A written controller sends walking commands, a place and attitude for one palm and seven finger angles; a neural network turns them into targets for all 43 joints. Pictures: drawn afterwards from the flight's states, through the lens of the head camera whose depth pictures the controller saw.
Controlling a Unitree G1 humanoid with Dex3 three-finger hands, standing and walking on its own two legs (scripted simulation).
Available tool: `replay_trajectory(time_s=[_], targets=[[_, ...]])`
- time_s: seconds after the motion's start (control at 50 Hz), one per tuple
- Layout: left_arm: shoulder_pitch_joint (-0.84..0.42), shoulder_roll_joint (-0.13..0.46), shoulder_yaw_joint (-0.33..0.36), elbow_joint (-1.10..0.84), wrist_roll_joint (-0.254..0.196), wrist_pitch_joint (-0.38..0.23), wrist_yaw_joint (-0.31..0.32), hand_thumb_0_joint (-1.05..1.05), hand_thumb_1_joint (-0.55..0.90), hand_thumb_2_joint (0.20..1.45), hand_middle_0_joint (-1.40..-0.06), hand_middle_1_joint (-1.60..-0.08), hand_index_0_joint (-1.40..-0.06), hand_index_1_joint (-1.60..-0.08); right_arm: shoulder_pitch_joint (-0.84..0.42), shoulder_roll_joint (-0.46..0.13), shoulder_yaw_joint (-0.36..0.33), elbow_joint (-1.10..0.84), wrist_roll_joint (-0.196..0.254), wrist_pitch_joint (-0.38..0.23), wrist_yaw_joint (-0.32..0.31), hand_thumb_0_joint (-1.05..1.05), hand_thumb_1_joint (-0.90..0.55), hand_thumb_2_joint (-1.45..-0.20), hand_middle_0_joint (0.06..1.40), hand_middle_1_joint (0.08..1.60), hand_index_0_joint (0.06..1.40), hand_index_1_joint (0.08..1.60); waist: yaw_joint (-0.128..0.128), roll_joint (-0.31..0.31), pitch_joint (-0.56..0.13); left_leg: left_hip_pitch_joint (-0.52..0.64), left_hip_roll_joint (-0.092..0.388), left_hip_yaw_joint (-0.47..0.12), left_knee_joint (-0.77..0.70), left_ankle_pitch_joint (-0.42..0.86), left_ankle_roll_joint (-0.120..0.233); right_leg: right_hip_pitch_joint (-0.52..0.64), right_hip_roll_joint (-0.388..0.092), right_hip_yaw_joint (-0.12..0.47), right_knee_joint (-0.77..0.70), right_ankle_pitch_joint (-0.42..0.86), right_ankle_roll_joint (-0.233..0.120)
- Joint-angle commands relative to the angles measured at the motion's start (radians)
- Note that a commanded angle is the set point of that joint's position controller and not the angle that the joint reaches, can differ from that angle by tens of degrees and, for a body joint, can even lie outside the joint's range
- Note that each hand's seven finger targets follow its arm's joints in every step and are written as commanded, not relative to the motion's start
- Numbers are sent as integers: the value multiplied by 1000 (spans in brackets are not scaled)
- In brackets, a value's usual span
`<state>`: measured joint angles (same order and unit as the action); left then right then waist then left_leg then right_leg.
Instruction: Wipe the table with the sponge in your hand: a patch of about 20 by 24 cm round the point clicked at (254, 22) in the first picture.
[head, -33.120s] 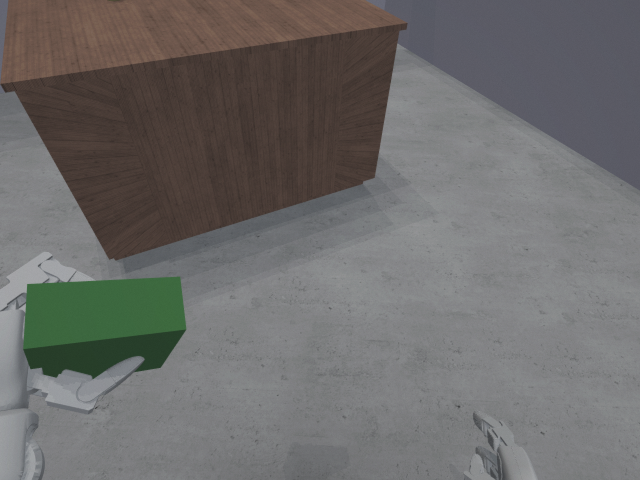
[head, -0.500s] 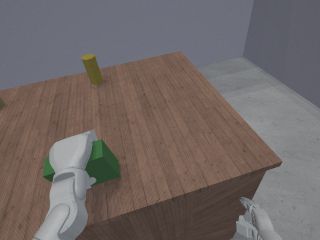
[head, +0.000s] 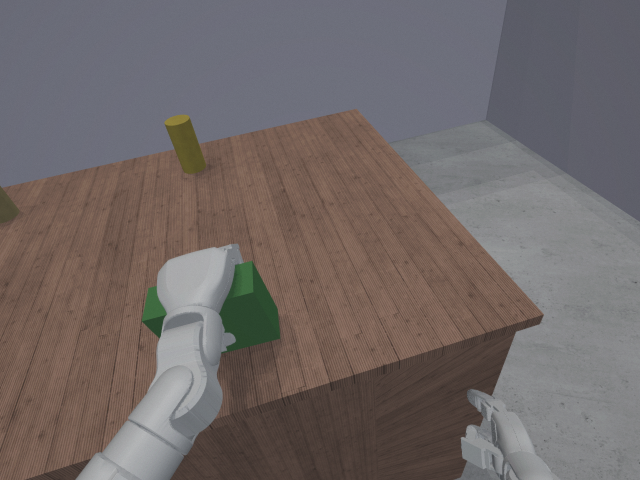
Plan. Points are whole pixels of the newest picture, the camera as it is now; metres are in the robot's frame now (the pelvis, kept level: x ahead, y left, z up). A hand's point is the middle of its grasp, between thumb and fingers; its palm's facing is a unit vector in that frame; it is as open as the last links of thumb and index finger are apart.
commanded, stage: slide across to the third lane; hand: left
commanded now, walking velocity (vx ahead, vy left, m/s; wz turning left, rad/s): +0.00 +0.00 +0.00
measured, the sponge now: (222, 321) +0.30 +0.19 +0.06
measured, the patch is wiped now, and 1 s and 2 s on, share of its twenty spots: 0.85 0.95 1.00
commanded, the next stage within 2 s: wipe forward along the third lane in 0.06 s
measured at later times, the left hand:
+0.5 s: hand (223, 283) +0.33 +0.19 +0.10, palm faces +0.02 -0.05 -1.00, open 9.6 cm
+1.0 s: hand (219, 262) +0.37 +0.22 +0.10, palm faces -0.01 -0.04 -1.00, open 9.6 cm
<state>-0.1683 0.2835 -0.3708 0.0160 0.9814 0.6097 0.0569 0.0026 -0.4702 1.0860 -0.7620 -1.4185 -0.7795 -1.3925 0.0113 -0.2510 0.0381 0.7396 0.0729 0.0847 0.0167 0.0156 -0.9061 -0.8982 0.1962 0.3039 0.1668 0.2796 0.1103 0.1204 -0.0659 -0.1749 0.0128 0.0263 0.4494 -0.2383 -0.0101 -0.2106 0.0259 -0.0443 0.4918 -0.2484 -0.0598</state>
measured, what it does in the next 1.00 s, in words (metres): stands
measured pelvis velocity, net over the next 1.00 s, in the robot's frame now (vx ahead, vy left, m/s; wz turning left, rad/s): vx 0.00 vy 0.00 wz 0.00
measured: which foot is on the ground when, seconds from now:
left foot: down 0.00-1.00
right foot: down 0.00-1.00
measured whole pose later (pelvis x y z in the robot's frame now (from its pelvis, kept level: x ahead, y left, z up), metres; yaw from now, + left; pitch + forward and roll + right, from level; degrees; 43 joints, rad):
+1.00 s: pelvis +0.00 +0.00 +0.00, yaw +0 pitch +3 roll +1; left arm -0.56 0.28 -0.27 0.59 0.97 0.53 0.07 -0.01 -0.49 1.10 -0.78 -1.41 -0.80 -1.37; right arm 0.10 -0.27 0.03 0.74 0.09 0.11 -0.07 0.01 -0.91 -0.90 0.20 0.30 0.20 0.30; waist 0.05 0.08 -0.11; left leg -0.28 0.01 0.02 0.45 -0.22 -0.01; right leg -0.31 0.03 -0.05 0.48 -0.22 -0.06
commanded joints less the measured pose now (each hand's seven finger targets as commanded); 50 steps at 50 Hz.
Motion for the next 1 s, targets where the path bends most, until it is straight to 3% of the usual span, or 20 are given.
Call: replay_trajectory(time_s=[0.0,0.06,0.08,0.12,0.16,0.18,0.22,0.26,0.28,0.36,0.38,0.44,0.46,0.54,0.68,0.72,0.76,0.8,0.92,0.98], targets=[[-239,24,29,-133,-20,-3,10,0,100,1300,-1200,-1600,-1200,-1600,-290,-75,-29,-218,11,-64,4,0,-900,-900,200,300,200,300,-9,-203,-148,15,-45,-31,-30,161,57,74,-18,106,-108,171,5],[-283,68,61,-123,-20,2,9,0,100,1300,-1200,-1600,-1200,-1600,-292,-81,-29,-214,11,-58,-1,0,-900,-900,200,300,200,300,-13,-209,-140,16,-45,-34,-33,136,59,66,-17,128,-125,131,4],[-297,28,24,-114,-22,4,9,0,100,1300,-1200,-1600,-1200,-1600,-294,-74,-28,-219,13,-60,-1,0,-900,-900,200,300,200,300,-16,-207,-143,11,-47,-24,-29,130,61,70,-23,115,-124,123,9],[-314,9,4,-74,-20,3,5,0,100,1300,-1200,-1600,-1200,-1600,-292,-75,-28,-208,14,-60,-4,0,-900,-900,200,300,200,300,-20,-211,-128,14,-46,-27,-31,119,60,47,-24,116,-134,103,10],[-347,67,58,-51,-15,3,10,0,100,1300,-1200,-1600,-1200,-1600,-289,-81,-29,-200,14,-60,-8,0,-900,-900,200,300,200,300,-18,-203,-129,17,-45,-34,-37,104,58,40,-19,130,-138,73,3],[-367,28,22,-33,-15,6,11,0,100,1300,-1200,-1600,-1200,-1600,-287,-76,-26,-206,15,-63,-9,0,-900,-900,200,300,200,300,-20,-199,-151,6,-48,-22,-33,103,60,55,-26,112,-129,79,9],[-385,61,61,45,-17,6,13,0,100,1300,-1200,-1600,-1200,-1600,-275,-84,-25,-187,14,-60,-19,0,-900,-900,200,300,200,300,-24,-233,-115,-10,-46,-25,-38,81,57,36,-26,120,-147,52,12],[-439,111,108,66,-20,0,15,0,100,1300,-1200,-1600,-1200,-1600,-269,-88,-24,-185,15,-59,-32,0,-900,-900,200,300,200,300,-27,-220,-120,-13,-47,-28,-43,63,55,31,-25,138,-154,27,9],[-447,65,69,92,-18,-3,14,0,100,1300,-1200,-1600,-1200,-1600,-263,-83,-22,-188,15,-61,-36,0,-900,-900,200,300,200,300,-31,-227,-131,-20,-49,-18,-41,62,57,37,-31,117,-147,24,15],[-447,122,140,179,-25,-9,13,0,100,1300,-1200,-1600,-1200,-1600,-240,-95,-24,-185,14,-50,-49,0,-900,-900,200,300,200,300,-27,-227,-140,-44,-49,-25,-44,70,52,47,-30,134,-146,63,13],[-453,87,106,200,-23,-10,11,0,100,1300,-1200,-1600,-1200,-1600,-232,-95,-23,-188,14,-48,-52,0,-900,-900,200,300,200,300,-36,-227,-150,-46,-49,-14,-37,79,54,52,-35,120,-138,81,17],[-485,81,97,251,-18,-13,3,0,100,1300,-1200,-1600,-1200,-1600,-217,-101,-23,-187,17,-37,-58,0,-900,-900,200,300,200,300,-45,-203,-139,-57,-48,-16,-39,75,51,31,-36,115,-137,88,15],[-487,124,146,259,-21,-19,4,0,100,1300,-1200,-1600,-1200,-1600,-205,-104,-26,-191,16,-38,-60,0,-900,-900,200,300,200,300,-40,-218,-158,-60,-48,-23,-41,76,52,43,-32,120,-135,93,13],[-466,117,145,322,-33,-38,1,0,100,1300,-1200,-1600,-1200,-1600,-182,-113,-28,-190,14,-35,-72,0,-900,-900,200,300,200,300,-47,-245,-139,-83,-47,-12,-31,76,51,41,-40,124,-139,116,21],[-485,109,138,376,-21,-58,4,0,100,1300,-1200,-1600,-1200,-1600,-148,-122,-36,-193,18,-30,-79,0,-900,-900,200,300,200,300,-51,-236,-163,-88,-46,-13,-34,84,53,28,-35,104,-128,121,19],[-522,109,136,419,-15,-61,8,0,100,1300,-1200,-1600,-1200,-1600,-135,-126,-37,-177,20,-27,-80,0,-900,-900,200,300,200,300,-62,-223,-131,-96,-42,-14,-37,64,51,-7,-33,102,-136,100,16],[-545,109,145,418,-19,-70,9,0,100,1300,-1200,-1600,-1200,-1600,-128,-127,-40,-184,20,-29,-82,0,-900,-900,200,300,200,300,-63,-244,-164,-97,-42,-16,-38,74,52,9,-32,93,-129,117,18],[-540,134,163,456,-13,-74,17,0,100,1300,-1200,-1600,-1200,-1600,-115,-131,-42,-172,16,-28,-85,0,-900,-900,200,300,200,300,-61,-245,-167,-99,-42,-11,-30,78,52,8,-34,96,-127,128,19],[-621,124,147,532,-5,-87,24,0,100,1300,-1200,-1600,-1200,-1600,-97,-129,-40,-161,18,-25,-90,0,-900,-900,200,300,200,300,-70,-217,-153,-104,-37,-13,-42,56,49,-29,-33,78,-132,80,18],[-696,138,153,571,-2,-103,28,0,100,1300,-1200,-1600,-1200,-1600,-80,-131,-39,-157,17,-28,-96,0,-900,-900,200,300,200,300,-81,-234,-161,-109,-35,-17,-47,47,51,-38,-32,68,-131,60,20]])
